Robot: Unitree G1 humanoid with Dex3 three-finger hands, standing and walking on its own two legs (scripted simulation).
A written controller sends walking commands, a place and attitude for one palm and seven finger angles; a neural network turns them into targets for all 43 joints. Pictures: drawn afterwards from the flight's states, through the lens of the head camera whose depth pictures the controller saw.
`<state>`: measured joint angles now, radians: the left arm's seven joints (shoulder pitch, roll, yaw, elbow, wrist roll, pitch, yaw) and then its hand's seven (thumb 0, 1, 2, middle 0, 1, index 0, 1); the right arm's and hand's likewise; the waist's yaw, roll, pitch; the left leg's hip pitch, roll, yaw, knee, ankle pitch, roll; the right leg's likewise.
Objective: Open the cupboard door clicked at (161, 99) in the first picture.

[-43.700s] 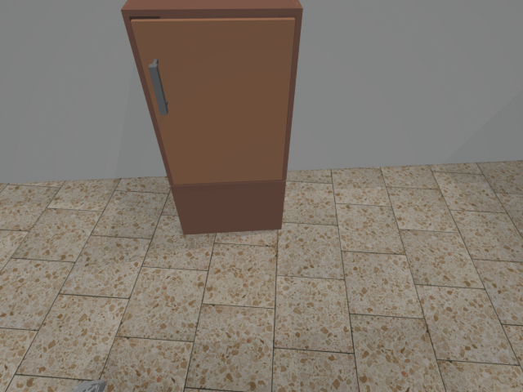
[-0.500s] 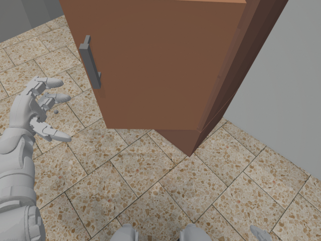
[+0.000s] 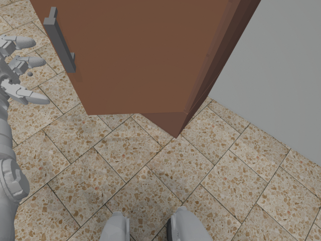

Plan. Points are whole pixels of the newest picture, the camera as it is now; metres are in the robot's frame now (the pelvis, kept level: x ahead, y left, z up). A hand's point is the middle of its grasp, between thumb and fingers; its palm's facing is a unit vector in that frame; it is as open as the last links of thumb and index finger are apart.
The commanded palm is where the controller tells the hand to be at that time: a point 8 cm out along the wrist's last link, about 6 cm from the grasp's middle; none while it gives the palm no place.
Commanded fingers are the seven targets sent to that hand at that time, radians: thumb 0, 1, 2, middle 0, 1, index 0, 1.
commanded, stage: move the hooked fingers beside the handle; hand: left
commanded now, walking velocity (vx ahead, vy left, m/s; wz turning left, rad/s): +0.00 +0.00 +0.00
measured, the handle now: (63, 42) +0.58 +0.21 +0.09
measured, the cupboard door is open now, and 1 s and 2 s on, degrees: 41 41 41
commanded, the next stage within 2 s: slide the fingers in behind the handle in 1.38 s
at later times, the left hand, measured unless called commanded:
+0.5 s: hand (38, 53) +0.54 +0.27 +0.08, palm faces -0.01 -1.00 -0.02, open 14.0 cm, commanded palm +0.51 +0.30 +0.08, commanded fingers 0.00 -0.50 0.30 -0.30 -1.20 -0.30 -1.20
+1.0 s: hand (39, 61) +0.52 +0.26 +0.08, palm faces +0.00 -1.00 -0.01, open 14.0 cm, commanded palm +0.51 +0.31 +0.08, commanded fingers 0.00 -0.50 0.30 -0.30 -1.20 -0.30 -1.20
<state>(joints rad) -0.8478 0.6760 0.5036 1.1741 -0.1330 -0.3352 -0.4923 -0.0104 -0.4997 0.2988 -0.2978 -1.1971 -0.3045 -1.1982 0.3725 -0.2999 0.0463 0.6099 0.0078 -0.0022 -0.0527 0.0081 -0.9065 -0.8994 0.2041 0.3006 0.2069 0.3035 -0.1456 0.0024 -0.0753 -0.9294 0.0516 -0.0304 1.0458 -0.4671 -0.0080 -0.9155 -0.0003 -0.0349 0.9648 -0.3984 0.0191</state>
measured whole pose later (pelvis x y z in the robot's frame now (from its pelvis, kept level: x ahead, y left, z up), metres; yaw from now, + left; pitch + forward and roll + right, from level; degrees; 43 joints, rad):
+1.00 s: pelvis +0.01 +0.01 +0.00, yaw +0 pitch +23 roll -4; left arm -0.95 0.70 0.49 1.23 -0.09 -0.33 -0.43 -0.01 -0.50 0.30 -0.30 -1.20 -0.30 -1.20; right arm 0.36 -0.29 0.06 0.57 -0.01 0.08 -0.03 0.00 -0.91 -0.90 0.20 0.30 0.21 0.30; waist -0.18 0.01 -0.08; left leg -0.98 0.06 -0.04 1.07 -0.49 0.00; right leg -0.95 0.01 -0.04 0.96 -0.41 0.03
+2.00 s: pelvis +0.01 +0.01 +0.00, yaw -1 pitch +23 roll -4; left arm -0.91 0.59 0.45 1.14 -0.09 -0.35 -0.34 -0.01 -0.50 0.30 -0.30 -1.20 -0.30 -1.20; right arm 0.39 -0.26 0.05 0.59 -0.02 0.08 0.00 0.00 -0.91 -0.90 0.20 0.30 0.21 0.30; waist -0.18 0.03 -0.10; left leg -0.97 0.05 -0.03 1.08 -0.50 0.01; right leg -0.95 0.01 -0.03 0.96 -0.41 0.04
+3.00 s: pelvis +0.01 +0.00 -0.01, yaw +0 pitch +23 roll -3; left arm -0.96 0.51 0.39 1.19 -0.08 -0.38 -0.22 -0.01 -0.50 0.30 -0.30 -1.20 -0.31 -1.23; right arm 0.39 -0.26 0.04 0.62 -0.03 0.05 0.01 0.00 -0.91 -0.90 0.20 0.30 0.21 0.30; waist -0.18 0.03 -0.10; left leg -0.98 0.05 -0.04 1.07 -0.49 -0.01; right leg -0.97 0.00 -0.04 0.99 -0.43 0.02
